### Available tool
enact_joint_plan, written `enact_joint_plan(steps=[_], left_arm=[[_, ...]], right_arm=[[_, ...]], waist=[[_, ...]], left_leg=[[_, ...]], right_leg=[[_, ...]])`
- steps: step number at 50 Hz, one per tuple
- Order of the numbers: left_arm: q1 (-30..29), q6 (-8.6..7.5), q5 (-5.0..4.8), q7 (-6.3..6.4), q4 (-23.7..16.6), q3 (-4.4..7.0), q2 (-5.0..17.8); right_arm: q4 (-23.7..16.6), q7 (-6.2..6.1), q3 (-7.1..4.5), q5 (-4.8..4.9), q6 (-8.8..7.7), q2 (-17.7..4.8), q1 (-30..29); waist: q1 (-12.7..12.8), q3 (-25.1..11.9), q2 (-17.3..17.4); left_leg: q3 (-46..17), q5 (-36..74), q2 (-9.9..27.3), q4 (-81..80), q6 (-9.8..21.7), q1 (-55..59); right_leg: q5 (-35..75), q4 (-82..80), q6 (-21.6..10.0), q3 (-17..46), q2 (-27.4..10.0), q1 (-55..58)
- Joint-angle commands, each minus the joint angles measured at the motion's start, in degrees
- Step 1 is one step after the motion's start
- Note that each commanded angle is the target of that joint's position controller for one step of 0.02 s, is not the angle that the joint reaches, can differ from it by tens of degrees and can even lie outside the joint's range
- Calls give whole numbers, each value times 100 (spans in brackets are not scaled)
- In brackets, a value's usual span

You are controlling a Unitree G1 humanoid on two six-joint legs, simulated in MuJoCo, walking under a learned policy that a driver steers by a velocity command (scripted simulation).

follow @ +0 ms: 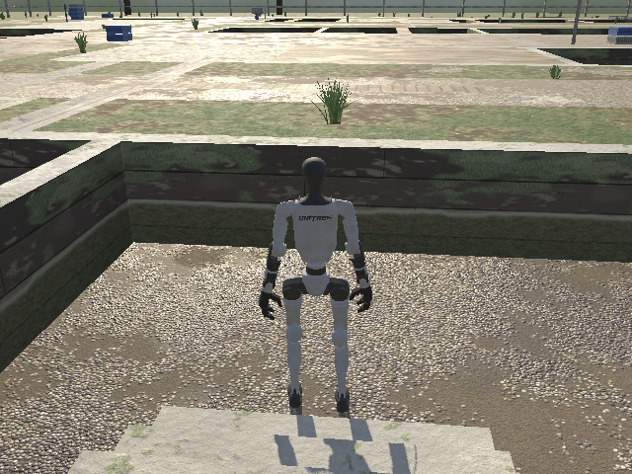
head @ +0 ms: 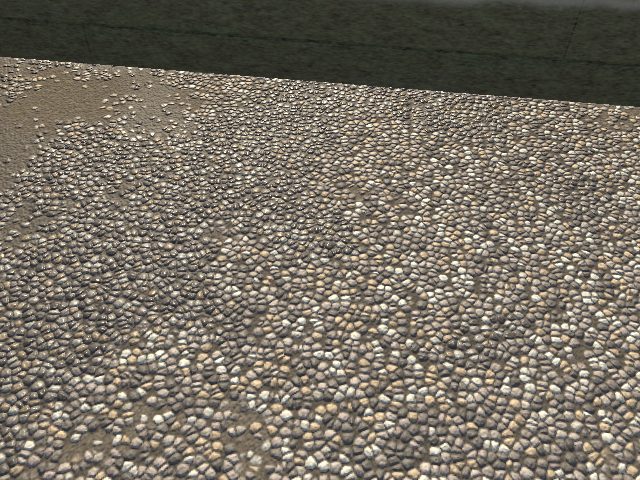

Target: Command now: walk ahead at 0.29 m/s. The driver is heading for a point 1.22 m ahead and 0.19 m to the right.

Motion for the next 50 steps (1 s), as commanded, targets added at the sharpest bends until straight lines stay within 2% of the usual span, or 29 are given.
enact_joint_plan(steps=[1,2,3,4,5,6,7,9,11,14,17,19,20,22,23,24,25,26,27,28,29,30,31,33,36,41,46,48,50], left_arm=[[-633,-108,-92,-44,-489,162,877],[-814,-143,-69,-70,-585,106,675],[-1014,-245,-62,-66,-859,41,383],[-1190,-374,-136,-77,-993,41,369],[-1068,-445,-217,-128,-961,50,412],[-902,-481,-173,-177,-857,54,450],[-897,-506,-76,-180,-817,103,525],[-1006,-471,41,-232,-825,186,609],[-1258,-414,47,-293,-916,135,380],[-2211,-373,20,-336,-1314,0,147],[-2666,-336,-21,-422,-1545,-47,227],[-2857,-323,-28,-483,-1691,-47,333],[-2884,-336,-18,-536,-1749,-34,382],[-2505,-374,11,-618,-1734,62,563],[-1850,-372,-4,-640,-1580,180,770],[-955,-336,-23,-638,-1320,339,1035],[-95,-280,-4,-558,-1173,505,1523],[26,-300,75,-572,-1198,505,1892],[103,-321,85,-513,-1150,402,1393],[-380,-398,81,-481,-1214,329,1149],[-941,-459,86,-498,-1386,262,988],[-1304,-483,126,-509,-1497,216,857],[-1453,-484,172,-496,-1568,176,781],[-1363,-469,104,-434,-1547,159,802],[-852,-481,98,-297,-1404,185,993],[-199,-445,55,-233,-1173,169,1046],[277,-351,72,-194,-960,164,1063],[312,-279,94,-149,-947,193,1147],[64,-237,112,-158,-1042,196,1208]], right_arm=[[46,72,-98,-24,-219,-242,707],[263,67,-205,-73,-214,-510,1424],[328,112,-382,-49,-258,-1238,2167],[250,169,-290,-196,-376,-1182,2076],[120,159,-173,-184,-463,-834,1582],[2,177,-97,-152,-492,-620,1263],[-77,206,-63,-134,-481,-600,1014],[-76,200,32,-161,-397,-380,1059],[-24,117,47,-175,-329,-450,1329],[-83,-18,25,-207,-278,-696,1256],[-57,-62,-37,-178,-298,-908,1342],[-25,-44,-62,-121,-322,-893,1342],[-34,-35,-73,-132,-326,-894,1278],[-127,-35,-135,-160,-291,-1075,1086],[-195,-47,-161,-194,-236,-1151,964],[-305,-55,-161,-210,-201,-1196,841],[-523,-51,-108,-290,-234,-1099,790],[-680,109,165,-293,-436,-158,1510],[-766,201,28,-63,-706,-724,828],[-1054,195,-51,105,-821,-996,186],[-1127,121,-78,42,-860,-1071,-74],[-1132,48,-145,-73,-818,-1076,-104],[-1174,23,-184,-114,-719,-1057,38],[-1290,-10,-203,-165,-567,-887,72],[-1555,-58,-190,-288,-457,-791,-582],[-1888,42,-104,-203,-505,-616,-1691],[-2288,225,-88,-144,-588,-788,-2425],[-2348,285,-92,-133,-636,-850,-2327],[-2155,270,-204,-125,-655,-1080,-1481]], waist=[[-569,954,-492],[-787,668,250],[-974,376,1854],[-830,382,1712],[-519,735,1083],[-363,736,746],[-241,678,448],[-206,518,615],[-257,451,672],[-393,744,621],[-451,815,696],[-402,902,679],[-328,865,662],[-6,422,814],[360,-12,916],[804,-503,884],[1062,-1051,143],[366,-2019,-1306],[717,-1858,-882],[600,-849,-680],[303,-482,128],[43,-313,385],[-178,-283,300],[-316,-145,100],[-122,122,1],[360,233,-207],[572,365,-172],[455,283,-246],[-43,-231,-408]], left_leg=[[202,474,-148,-1129,174,1053],[-673,459,367,-1548,275,1824],[-3166,-145,1744,-2740,945,2396],[-4673,-443,2392,-3173,1487,2225],[-4166,-224,2330,-3018,1376,2253],[-3333,259,2030,-2908,1109,2260],[-2723,874,1803,-2920,872,2150],[-1705,2448,1402,-2946,574,1969],[-1227,3173,1266,-2976,584,1914],[-649,3117,1155,-3208,502,1446],[-278,3008,1270,-3382,476,1248],[-79,3260,1420,-3305,414,1527],[41,3729,1469,-3126,362,1706],[268,5867,1534,-2277,237,2043],[416,6806,1469,-1382,146,2061],[540,6978,1281,-154,6,1634],[609,5138,957,1776,-205,102],[-127,-317,-310,3854,-467,-2014],[-1057,-338,-134,4434,-235,-2724],[-939,183,134,4283,-83,-3175],[-926,690,430,3817,-33,-2804],[-894,918,595,3354,-67,-2291],[-938,973,722,3102,-115,-1875],[-784,1033,797,2520,-289,-1670],[-526,2005,753,1407,-552,-1885],[-341,3726,404,-598,-466,-1520],[-419,2967,342,-1128,-273,-2325],[-351,2495,253,-1304,-134,-2145],[-84,2366,-55,-1537,114,-705]], right_leg=[[-1338,-1351,-690,1089,-779,-1782],[-546,8,-420,424,-320,-2292],[-302,2195,-88,-416,378,-3221],[-925,3443,-225,356,405,-3814],[-470,3974,-398,649,85,-4328],[134,4009,-512,613,-102,-4414],[641,3667,-560,578,-260,-4277],[1132,3067,-500,348,-365,-3729],[1403,2586,-368,124,-293,-3580],[2062,1254,-228,-64,-141,-3320],[2374,594,-261,-226,20,-2752],[2326,323,-432,-171,36,-2683],[2228,200,-561,-205,89,-2570],[1811,243,-815,-477,409,-1832],[1696,245,-940,-610,650,-1030],[1801,13,-1105,-575,829,226],[1622,-94,-1448,983,-73,1939],[188,-1160,-2632,4566,-1637,3593],[-302,-1875,-2420,5026,-1551,3519],[141,-1960,-2111,4147,-1378,2705],[949,-2023,-1915,3416,-1143,1680],[1684,-2084,-1779,2836,-907,822],[2039,-2186,-1733,2480,-733,318],[2370,-2322,-1735,2030,-603,-210],[2708,-2483,-1661,1524,-432,-535],[2254,-2391,-1204,1219,-224,-309],[2696,-1852,-1252,1699,-814,1239],[3324,-1581,-1170,1771,-954,1614],[5091,-799,-1002,1533,-716,1484]])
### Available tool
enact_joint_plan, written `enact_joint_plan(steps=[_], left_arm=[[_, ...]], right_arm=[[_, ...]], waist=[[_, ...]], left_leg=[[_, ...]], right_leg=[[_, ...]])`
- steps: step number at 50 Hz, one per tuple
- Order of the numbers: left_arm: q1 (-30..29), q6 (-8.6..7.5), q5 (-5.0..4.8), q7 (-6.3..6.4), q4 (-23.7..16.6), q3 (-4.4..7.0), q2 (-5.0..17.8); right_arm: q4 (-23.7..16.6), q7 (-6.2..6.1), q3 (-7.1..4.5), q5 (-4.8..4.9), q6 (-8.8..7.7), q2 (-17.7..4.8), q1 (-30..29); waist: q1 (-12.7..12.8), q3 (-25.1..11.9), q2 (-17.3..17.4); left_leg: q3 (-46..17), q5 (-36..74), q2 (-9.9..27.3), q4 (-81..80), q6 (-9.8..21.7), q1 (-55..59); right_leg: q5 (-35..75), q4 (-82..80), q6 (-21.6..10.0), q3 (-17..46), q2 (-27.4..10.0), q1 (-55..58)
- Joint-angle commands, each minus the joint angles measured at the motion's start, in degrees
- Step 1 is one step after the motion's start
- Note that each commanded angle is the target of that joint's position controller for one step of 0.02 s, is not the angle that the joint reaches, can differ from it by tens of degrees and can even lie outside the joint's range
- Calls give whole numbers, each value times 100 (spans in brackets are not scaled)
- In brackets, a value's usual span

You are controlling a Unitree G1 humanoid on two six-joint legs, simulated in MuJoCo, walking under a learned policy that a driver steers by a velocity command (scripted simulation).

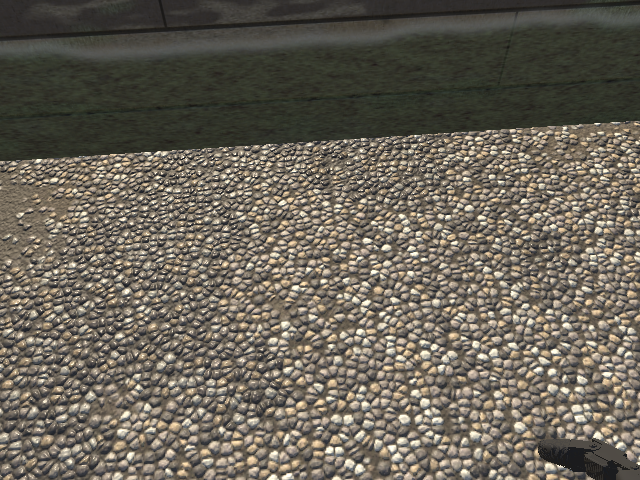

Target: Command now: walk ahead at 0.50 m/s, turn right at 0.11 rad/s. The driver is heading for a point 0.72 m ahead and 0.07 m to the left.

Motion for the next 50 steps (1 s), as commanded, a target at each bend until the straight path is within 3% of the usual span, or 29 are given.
enact_joint_plan(steps=[1,2,3,4,5,6,7,8,11,14,17,21,24,26,27,28,29,30,31,32,33,34,36,38,41,46,48,50], left_arm=[[-229,-4,69,7,-374,131,820],[-50,-75,114,-26,-498,26,504],[666,-170,22,-66,-349,-106,122],[220,-229,-105,-72,-394,23,746],[-340,-258,-152,-77,-570,72,915],[-642,-267,-83,-55,-639,69,841],[-715,-240,-5,-41,-655,99,756],[-577,-191,8,-41,-656,99,631],[-542,-81,24,-22,-689,70,397],[-1183,-84,72,-16,-931,49,360],[-1807,-135,52,-64,-1105,-3,247],[-2521,-174,-18,-161,-1371,-27,294],[-2730,-233,-31,-265,-1548,-3,426],[-2315,-263,-19,-286,-1476,78,611],[-1604,-265,-7,-260,-1261,193,804],[-563,-267,56,-202,-1018,324,1147],[148,-221,154,-161,-915,475,1715],[296,-178,90,-166,-880,364,1322],[-81,-175,52,-152,-905,260,1014],[-542,-178,40,-144,-979,199,844],[-931,-201,62,-167,-987,143,649],[-1175,-254,98,-187,-989,105,508],[-1318,-333,144,-209,-902,131,490],[-1265,-382,178,-180,-785,177,601],[-1076,-362,190,-81,-627,208,681],[-791,-267,126,23,-487,247,883],[-616,-159,88,45,-375,246,900],[-489,-33,31,64,-287,253,972]], right_arm=[[-103,-25,-356,-14,-132,-1055,1154],[43,-67,-472,-101,-115,-1492,2181],[254,-12,-479,-54,-35,-1472,2543],[229,-20,-345,31,0,-952,2410],[124,-37,-284,53,35,-816,1850],[47,-20,-249,3,53,-763,1462],[19,9,-208,-43,52,-655,1276],[42,29,-191,-86,44,-627,1227],[167,38,-217,-35,14,-713,1338],[294,-46,-266,-17,70,-888,1578],[407,-103,-267,27,124,-947,1840],[620,-117,-275,81,193,-1022,2284],[706,-159,-308,90,288,-1098,2347],[690,-183,-337,87,347,-1206,2200],[664,-188,-312,74,377,-1160,2116],[553,-189,-222,9,371,-971,2110],[448,-152,-23,-10,263,-340,2731],[559,-122,-36,66,145,-466,2767],[436,-107,-200,238,106,-1004,2275],[328,-123,-212,251,116,-1016,1904],[301,-156,-230,177,168,-935,1724],[337,-186,-270,134,266,-862,1821],[420,-194,-248,140,432,-583,2075],[329,-214,-274,132,506,-544,1949],[169,-189,-300,95,487,-522,1568],[-194,-7,-207,58,441,-325,624],[-401,58,-160,7,420,-230,274],[-565,130,-157,-17,401,-223,171]], waist=[[-1014,-1017,-655],[-1238,-1900,113],[-1046,-2483,1503],[-1172,-1807,871],[-1046,-903,430],[-885,-451,-19],[-719,-200,-83],[-554,-199,119],[-430,-128,268],[-559,15,180],[-759,105,198],[-993,275,215],[-911,298,276],[-603,17,386],[-229,-418,333],[171,-1176,116],[117,-2075,-1130],[186,-2487,-1509],[162,-1494,-1051],[-24,-896,-752],[-215,-454,-539],[-427,-246,-694],[-617,-120,-748],[-668,10,-602],[-590,117,-480],[-237,388,-331],[-142,573,-252],[-162,461,-374]], left_leg=[[-155,80,142,9,541,2226],[-1723,160,1318,166,1164,4436],[-3817,-678,2302,-393,1736,5639],[-3798,-1448,2103,-693,1469,5214],[-2966,-1193,1920,-892,1237,4245],[-2438,-655,1688,-1117,1148,3396],[-2045,-208,1462,-1308,1095,2865],[-1780,-14,1320,-1466,1073,2552],[-1199,533,1136,-1764,1146,2142],[-828,864,1042,-1887,1091,2138],[-469,720,845,-1915,892,2117],[-557,389,1084,-1762,862,2664],[-687,704,1376,-1416,765,3250],[-616,1803,1357,-871,636,3365],[-404,2564,1106,-60,509,3214],[-242,1985,809,1300,328,2271],[139,-488,-87,3624,-109,-178],[-683,-3306,-304,4551,-94,-986],[-842,-3030,8,4934,-31,-1457],[-654,-2482,314,4730,-10,-1414],[-575,-2079,504,4382,-44,-1197],[-613,-1775,673,4123,-61,-856],[-600,-1436,730,4036,-124,-464],[-695,-1010,734,3862,-181,-707],[-786,-174,675,3119,-236,-1129],[-249,604,603,1673,-164,-1116],[-39,397,478,1169,-102,-1096],[198,4,279,912,-23,-854]], right_leg=[[5206,1770,-415,505,-1303,-387],[3515,3665,-92,126,-643,-2146],[-911,5148,151,51,-18,-3732],[-928,5636,84,371,-366,-4361],[-354,5561,86,101,-667,-4550],[96,5269,127,-92,-895,-4365],[343,4981,163,-161,-1054,-4172],[492,4795,191,-177,-1174,-3894],[799,4280,338,-345,-1291,-3819],[1668,3295,461,-438,-1328,-4103],[2582,2134,437,-584,-1168,-3802],[2714,1408,364,-637,-1002,-3806],[2145,1093,164,-605,-935,-3838],[1798,915,-2,-787,-720,-3048],[1884,768,-156,-939,-557,-2025],[2183,1037,-458,-417,-1082,-271],[1611,928,-1281,1924,-2603,2151],[1018,152,-1476,3347,-3023,2313],[674,-6,-1154,2550,-2824,1514],[790,-190,-933,1741,-2608,608],[976,-475,-807,1198,-2362,-191],[1185,-717,-689,730,-2157,-722],[1586,-1049,-684,154,-2007,-1273],[2084,-1177,-701,-312,-1986,-1323],[2565,-1197,-641,-832,-1937,-1010],[2716,-1217,-490,-1440,-1972,-532],[3667,-895,-476,-1596,-2017,-287],[4695,-432,-436,-1643,-2104,-1]])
